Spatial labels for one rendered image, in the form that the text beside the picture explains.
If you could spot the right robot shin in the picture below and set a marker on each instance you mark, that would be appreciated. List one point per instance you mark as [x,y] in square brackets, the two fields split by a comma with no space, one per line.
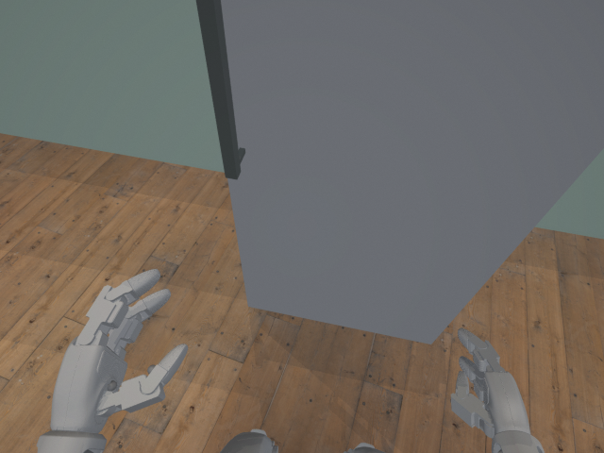
[364,444]

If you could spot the left robot forearm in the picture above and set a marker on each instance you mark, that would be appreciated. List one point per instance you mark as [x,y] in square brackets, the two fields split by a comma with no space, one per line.
[67,441]

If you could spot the right robot hand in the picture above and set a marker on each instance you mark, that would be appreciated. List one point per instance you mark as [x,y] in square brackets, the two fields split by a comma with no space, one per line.
[493,385]

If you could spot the left robot hand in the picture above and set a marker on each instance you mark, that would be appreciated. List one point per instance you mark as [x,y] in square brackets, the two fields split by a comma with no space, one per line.
[81,400]

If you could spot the fridge door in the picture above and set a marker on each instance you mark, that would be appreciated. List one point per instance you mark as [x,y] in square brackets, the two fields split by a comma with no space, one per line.
[398,151]

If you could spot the right robot forearm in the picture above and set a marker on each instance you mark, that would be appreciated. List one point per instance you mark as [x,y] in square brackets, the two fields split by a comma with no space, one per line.
[513,441]

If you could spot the robot left thigh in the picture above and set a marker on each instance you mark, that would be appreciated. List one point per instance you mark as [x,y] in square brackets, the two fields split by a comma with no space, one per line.
[250,442]

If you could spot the handle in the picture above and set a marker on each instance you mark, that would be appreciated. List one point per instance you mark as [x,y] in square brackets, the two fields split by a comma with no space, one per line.
[214,41]

